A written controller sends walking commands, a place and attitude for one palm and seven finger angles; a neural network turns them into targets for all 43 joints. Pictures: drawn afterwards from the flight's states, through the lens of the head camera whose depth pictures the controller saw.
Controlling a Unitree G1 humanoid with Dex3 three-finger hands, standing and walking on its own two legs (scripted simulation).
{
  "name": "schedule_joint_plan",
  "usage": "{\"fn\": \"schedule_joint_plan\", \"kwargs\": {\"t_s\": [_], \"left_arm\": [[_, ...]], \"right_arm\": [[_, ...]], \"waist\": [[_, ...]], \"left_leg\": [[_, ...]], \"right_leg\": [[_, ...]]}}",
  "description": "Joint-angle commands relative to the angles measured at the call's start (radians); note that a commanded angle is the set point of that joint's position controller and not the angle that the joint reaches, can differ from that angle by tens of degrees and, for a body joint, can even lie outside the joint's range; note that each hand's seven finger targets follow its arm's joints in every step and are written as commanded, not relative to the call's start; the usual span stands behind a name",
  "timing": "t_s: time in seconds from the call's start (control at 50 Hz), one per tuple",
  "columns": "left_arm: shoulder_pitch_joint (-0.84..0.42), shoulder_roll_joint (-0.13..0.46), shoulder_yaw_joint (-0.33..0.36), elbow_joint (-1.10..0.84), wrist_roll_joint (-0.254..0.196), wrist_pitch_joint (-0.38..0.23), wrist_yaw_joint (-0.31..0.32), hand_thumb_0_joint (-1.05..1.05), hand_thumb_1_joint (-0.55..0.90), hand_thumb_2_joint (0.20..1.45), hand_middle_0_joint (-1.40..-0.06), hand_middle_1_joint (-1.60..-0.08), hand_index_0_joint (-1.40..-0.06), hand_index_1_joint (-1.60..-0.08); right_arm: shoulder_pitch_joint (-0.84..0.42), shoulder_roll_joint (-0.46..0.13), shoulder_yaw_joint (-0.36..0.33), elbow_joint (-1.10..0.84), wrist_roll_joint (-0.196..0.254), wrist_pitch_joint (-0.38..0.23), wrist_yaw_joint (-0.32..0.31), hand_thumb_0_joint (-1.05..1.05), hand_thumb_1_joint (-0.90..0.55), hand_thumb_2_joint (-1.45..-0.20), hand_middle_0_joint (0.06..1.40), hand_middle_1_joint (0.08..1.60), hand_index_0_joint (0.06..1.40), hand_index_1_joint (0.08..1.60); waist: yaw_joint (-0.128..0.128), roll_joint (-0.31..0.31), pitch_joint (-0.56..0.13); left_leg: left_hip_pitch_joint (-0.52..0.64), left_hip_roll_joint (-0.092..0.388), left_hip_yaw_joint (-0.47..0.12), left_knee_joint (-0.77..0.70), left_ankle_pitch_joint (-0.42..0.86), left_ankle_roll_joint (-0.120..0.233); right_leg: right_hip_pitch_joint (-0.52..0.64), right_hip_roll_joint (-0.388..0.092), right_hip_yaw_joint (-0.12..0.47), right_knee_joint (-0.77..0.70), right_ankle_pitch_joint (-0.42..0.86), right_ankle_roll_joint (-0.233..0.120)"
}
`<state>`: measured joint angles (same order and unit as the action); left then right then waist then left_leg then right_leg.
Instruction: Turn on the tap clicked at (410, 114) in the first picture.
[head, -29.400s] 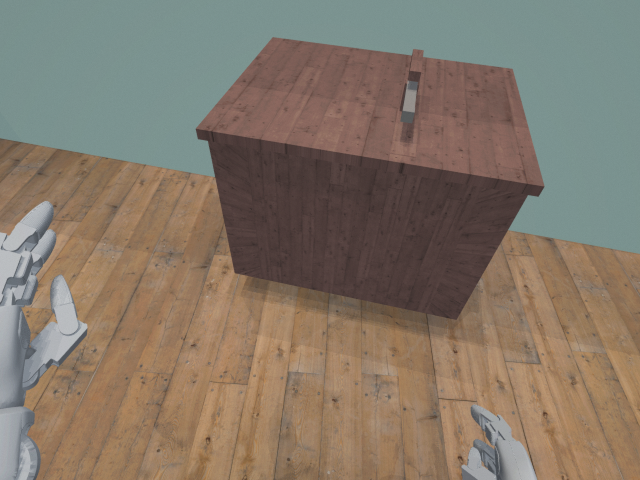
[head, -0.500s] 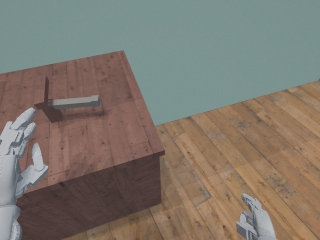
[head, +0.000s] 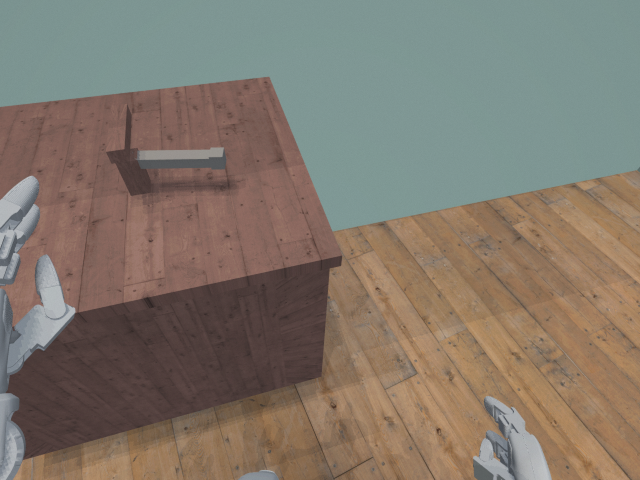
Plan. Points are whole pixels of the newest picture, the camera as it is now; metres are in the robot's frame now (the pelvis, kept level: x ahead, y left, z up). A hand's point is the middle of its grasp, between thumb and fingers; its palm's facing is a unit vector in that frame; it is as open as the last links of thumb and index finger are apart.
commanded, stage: step back with the hand held close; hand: left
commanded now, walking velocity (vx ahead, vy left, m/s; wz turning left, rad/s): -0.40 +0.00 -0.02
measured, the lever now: (217, 158) +0.62 +0.22 +0.03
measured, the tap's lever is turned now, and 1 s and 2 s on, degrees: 77 77 77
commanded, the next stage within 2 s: stop stepping back and stand still in 0.46 s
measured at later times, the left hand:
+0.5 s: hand (36, 407) +0.14 +0.22 +0.19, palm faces +0.43 -0.81 -0.41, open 7.4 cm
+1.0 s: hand out of the picture +0.05 +0.21 +0.17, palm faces +0.42 -0.83 -0.37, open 7.4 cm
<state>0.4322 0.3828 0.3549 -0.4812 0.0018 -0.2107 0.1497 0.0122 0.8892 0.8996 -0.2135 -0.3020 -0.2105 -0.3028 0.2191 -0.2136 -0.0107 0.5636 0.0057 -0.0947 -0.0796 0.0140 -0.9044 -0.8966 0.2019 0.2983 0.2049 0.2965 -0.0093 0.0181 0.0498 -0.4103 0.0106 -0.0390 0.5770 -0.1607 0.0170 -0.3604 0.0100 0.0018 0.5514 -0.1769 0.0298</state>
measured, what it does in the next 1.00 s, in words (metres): walks backwards: left foot, then right foot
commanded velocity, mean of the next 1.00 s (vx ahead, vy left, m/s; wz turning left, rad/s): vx -0.14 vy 0.02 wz -0.04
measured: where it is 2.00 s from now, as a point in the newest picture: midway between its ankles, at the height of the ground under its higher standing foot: outside the picture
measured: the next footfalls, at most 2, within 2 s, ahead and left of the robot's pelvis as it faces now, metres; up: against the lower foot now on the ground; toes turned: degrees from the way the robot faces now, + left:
left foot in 0.28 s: +0.05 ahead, +0.12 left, +0.00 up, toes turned +1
right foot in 0.52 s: -0.10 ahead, -0.14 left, +0.00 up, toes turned +1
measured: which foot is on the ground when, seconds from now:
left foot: down 0.00-0.14, up 0.16-0.26, down 0.28-0.54, up 0.56-0.76, down 0.78-1.00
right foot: down 0.00-0.28, up 0.30-0.50, down 0.52-1.00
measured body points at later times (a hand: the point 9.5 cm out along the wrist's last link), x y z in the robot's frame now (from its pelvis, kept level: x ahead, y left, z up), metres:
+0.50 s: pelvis -0.08 -0.03 +0.00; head -0.04 -0.02 +0.45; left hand +0.11 +0.26 +0.21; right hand +0.11 -0.24 -0.08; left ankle +0.01 +0.12 -0.73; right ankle -0.11 -0.13 -0.72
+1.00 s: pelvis -0.16 -0.04 +0.01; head -0.18 -0.04 +0.46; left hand +0.02 +0.25 +0.19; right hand -0.03 -0.30 -0.07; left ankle -0.15 +0.08 -0.73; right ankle -0.11 -0.13 -0.72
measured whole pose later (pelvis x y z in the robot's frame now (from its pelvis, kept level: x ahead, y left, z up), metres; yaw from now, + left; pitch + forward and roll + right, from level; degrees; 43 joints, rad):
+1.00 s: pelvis -0.16 -0.04 +0.01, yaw -1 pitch -2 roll +0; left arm 0.50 0.34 0.32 -0.44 -0.03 -0.14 0.17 0.01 0.89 0.90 -0.21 -0.30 -0.21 -0.30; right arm 0.28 -0.25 -0.03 0.63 0.02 -0.09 -0.08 0.01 -0.91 -0.90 0.20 0.30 0.20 0.30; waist -0.01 0.00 -0.04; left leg -0.20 -0.01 -0.01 0.48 -0.29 0.01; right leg -0.27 0.04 0.01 0.49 -0.23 -0.02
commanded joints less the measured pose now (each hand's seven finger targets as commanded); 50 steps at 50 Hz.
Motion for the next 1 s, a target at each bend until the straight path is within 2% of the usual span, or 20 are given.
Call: {"fn": "schedule_joint_plan", "kwargs": {"t_s": [0.0,0.04,0.12,0.16,0.22,0.26,0.28,0.32,0.4,0.48,0.52,0.54,0.56,0.6,0.64,0.74,0.78,0.82,0.92,0.98], "left_arm": [[0.031,0.133,0.135,-0.213,0.002,-0.09,0.003,0.0,0.9,0.9,-0.2,-0.3,-0.2,-0.3],[0.035,0.133,0.139,-0.193,0.006,-0.101,-0.006,0.0,0.9,0.9,-0.2,-0.3,-0.2,-0.3],[-0.012,0.152,0.1,-0.24,-0.027,-0.089,0.007,0.0,0.9,0.9,-0.2,-0.3,-0.2,-0.3],[-0.043,0.159,0.086,-0.253,-0.031,-0.07,0.014,0.0,0.9,0.9,-0.2,-0.3,-0.2,-0.3],[-0.061,0.176,0.112,-0.265,-0.032,-0.062,0.02,0.0,0.9,0.9,-0.2,-0.3,-0.2,-0.3],[-0.046,0.154,0.136,-0.267,-0.022,-0.071,0.029,0.0,0.9,0.9,-0.2,-0.3,-0.2,-0.3],[-0.054,0.174,0.145,-0.257,-0.019,-0.068,0.035,0.0,0.9,0.9,-0.2,-0.3,-0.2,-0.3],[-0.07,0.156,0.149,-0.274,-0.023,-0.076,0.021,0.0,0.9,0.9,-0.2,-0.3,-0.2,-0.3],[-0.012,0.111,0.092,-0.288,-0.048,-0.047,0.013,0.0,0.9,0.9,-0.2,-0.3,-0.2,-0.3],[-0.035,0.12,0.06,-0.277,-0.027,-0.033,-0.007,0.0,0.9,0.9,-0.2,-0.3,-0.2,-0.3],[-0.09,0.191,0.089,-0.268,-0.028,-0.044,-0.007,0.0,0.9,0.9,-0.2,-0.3,-0.2,-0.3],[-0.079,0.181,0.083,-0.259,-0.026,-0.042,-0.006,0.0,0.9,0.9,-0.2,-0.3,-0.2,-0.3],[0.016,0.185,0.111,-0.204,-0.035,-0.031,-0.005,0.0,0.9,0.9,-0.2,-0.3,-0.2,-0.3],[0.111,0.183,0.144,-0.168,-0.037,-0.004,-0.004,0.0,0.9,0.9,-0.2,-0.3,-0.2,-0.3],[0.102,0.181,0.15,-0.184,-0.045,0.002,0.005,0.0,0.9,0.9,-0.2,-0.3,-0.2,-0.3],[0.058,0.165,0.117,-0.22,-0.061,0.011,0.029,0.0,0.9,0.9,-0.2,-0.3,-0.2,-0.3],[0.054,0.163,0.104,-0.244,-0.064,0.009,0.026,0.0,0.9,0.9,-0.2,-0.3,-0.2,-0.3],[0.059,0.171,0.118,-0.234,-0.058,0.008,0.028,0.0,0.9,0.9,-0.2,-0.3,-0.2,-0.3],[-0.055,0.107,0.045,-0.163,-0.027,0.002,0.033,0.0,0.9,0.9,-0.2,-0.3,-0.2,-0.3],[-0.127,0.111,0.041,-0.111,-0.015,0.01,0.033,0.0,0.9,0.9,-0.2,-0.3,-0.2,-0.3]], "right_arm": [[-0.129,-0.139,-0.057,-0.173,0.005,-0.069,0.002,0.0,-0.9,-0.9,0.2,0.3,0.2,0.3],[-0.11,-0.132,-0.055,-0.153,0.001,-0.072,0.009,0.0,-0.9,-0.9,0.2,0.3,0.2,0.3],[-0.075,-0.097,-0.062,-0.108,-0.006,-0.064,0.023,0.0,-0.9,-0.9,0.2,0.3,0.2,0.3],[-0.088,-0.083,-0.051,-0.095,-0.011,-0.054,0.03,0.0,-0.9,-0.9,0.2,0.3,0.2,0.3],[-0.107,-0.098,-0.037,-0.104,-0.011,-0.044,0.018,0.0,-0.9,-0.9,0.2,0.3,0.2,0.3],[-0.129,-0.132,-0.048,-0.123,-0.013,-0.05,0.002,0.0,-0.9,-0.9,0.2,0.3,0.2,0.3],[-0.122,-0.109,-0.051,-0.125,-0.015,-0.054,0.001,0.0,-0.9,-0.9,0.2,0.3,0.2,0.3],[-0.113,-0.108,-0.068,-0.115,-0.02,-0.071,0.015,0.0,-0.9,-0.9,0.2,0.3,0.2,0.3],[-0.108,-0.102,-0.066,-0.095,-0.007,-0.089,0.033,0.0,-0.9,-0.9,0.2,0.3,0.2,0.3],[-0.137,-0.103,-0.044,-0.08,-0.017,-0.082,0.036,0.0,-0.9,-0.9,0.2,0.3,0.2,0.3],[-0.149,-0.07,-0.034,-0.09,-0.017,-0.063,0.026,0.0,-0.9,-0.9,0.2,0.3,0.2,0.3],[-0.143,-0.075,-0.059,-0.102,0.0,-0.056,0.024,0.0,-0.9,-0.9,0.2,0.3,0.2,0.3],[-0.137,-0.087,-0.073,-0.114,0.01,-0.053,0.024,0.0,-0.9,-0.9,0.2,0.3,0.2,0.3],[-0.131,-0.06,-0.048,-0.132,0.007,-0.023,0.024,0.0,-0.9,-0.9,0.2,0.3,0.2,0.3],[-0.144,-0.057,-0.03,-0.139,0.003,-0.001,0.019,0.0,-0.9,-0.9,0.2,0.3,0.2,0.3],[-0.103,-0.128,-0.052,-0.145,0.016,-0.006,0.0,0.0,-0.9,-0.9,0.2,0.3,0.2,0.3],[-0.11,-0.148,-0.059,-0.155,0.028,-0.019,-0.003,0.0,-0.9,-0.9,0.2,0.3,0.2,0.3],[-0.099,-0.14,-0.05,-0.139,0.02,-0.03,-0.005,0.0,-0.9,-0.9,0.2,0.3,0.2,0.3],[-0.101,-0.15,-0.045,-0.1,0.008,-0.049,-0.009,0.0,-0.9,-0.9,0.2,0.3,0.2,0.3],[-0.101,-0.148,-0.048,-0.087,0.004,-0.051,-0.017,0.0,-0.9,-0.9,0.2,0.3,0.2,0.3]], "waist": [[0.03,0.188,-0.145],[0.024,0.132,-0.094],[0.005,-0.196,-0.154],[-0.002,-0.218,-0.184],[-0.006,-0.068,-0.133],[0.011,0.229,-0.149],[0.011,0.252,-0.166],[0.012,0.252,-0.176],[0.029,0.175,-0.203],[0.034,0.127,-0.188],[0.017,-0.172,-0.2],[0.028,-0.289,-0.235],[0.036,-0.3,-0.24],[0.024,-0.134,-0.279],[0.01,-0.095,-0.265],[0.001,-0.041,-0.22],[0.015,0.069,-0.196],[-0.002,0.123,-0.197],[-0.003,0.154,-0.055],[-0.003,0.081,-0.018]], "left_leg": [[-0.34,0.164,-0.166,-0.316,-0.562,0.095],[-0.357,0.138,-0.138,-0.241,-0.543,0.088],[0.1,-0.005,0.043,0.219,-0.251,-0.027],[0.156,-0.011,0.046,0.31,-0.217,-0.031],[0.12,0.048,-0.032,-0.091,-0.189,0.008],[-0.034,0.265,-0.254,-0.294,-0.094,0.107],[-0.005,0.325,-0.296,-0.316,0.068,0.132],[-0.137,0.348,-0.271,-0.372,-0.216,0.174],[0.196,0.259,-0.111,-0.225,0.169,0.097],[0.219,0.177,-0.05,-0.102,0.113,0.022],[0.12,0.046,0.115,0.075,-0.019,-0.051],[0.022,-0.001,0.102,0.209,-0.191,-0.05],[-0.015,-0.005,0.041,0.304,-0.239,-0.041],[-0.066,0.019,-0.001,0.271,-0.224,-0.031],[-0.011,0.009,0.025,0.193,-0.191,-0.028],[0.198,0.047,-0.012,-0.203,-0.033,0.024],[0.24,0.117,-0.095,-0.25,-0.027,0.053],[0.203,0.105,-0.086,-0.226,0.053,0.057],[-0.035,0.124,-0.147,-0.375,-0.539,0.069],[-0.077,0.113,-0.14,-0.342,-0.626,0.076]], "right_leg": [[0.388,0.036,0.017,0.111,-0.006,0.002],[0.339,0.024,0.054,0.051,0.028,-0.011],[-0.138,-0.25,0.313,-0.274,-0.164,-0.146],[-0.162,-0.302,0.296,-0.293,-0.112,-0.169],[-0.099,-0.155,0.156,-0.116,-0.078,-0.076],[0.032,0.025,0.02,0.234,-0.061,0.001],[-0.007,0.042,0.036,0.387,-0.215,0.001],[0.063,0.046,0.079,0.609,-0.268,0.0],[-0.011,0.026,0.024,0.169,-0.288,-0.008],[0.103,0.011,0.034,-0.268,0.112,-0.009],[0.13,-0.182,0.202,-0.239,0.602,-0.068],[0.184,-0.249,0.25,-0.21,0.751,-0.067],[0.205,-0.267,0.234,-0.18,0.773,-0.067],[0.279,-0.279,0.243,-0.128,0.671,-0.12],[0.251,-0.253,0.214,-0.135,0.54,-0.145],[0.194,-0.128,0.176,-0.16,0.046,-0.067],[0.141,-0.052,0.135,-0.146,-0.038,-0.035],[0.181,-0.029,0.078,-0.09,0.056,-0.034],[0.212,0.019,0.034,-0.07,-0.163,-0.026],[0.199,0.03,0.042,-0.083,-0.233,-0.032]]}}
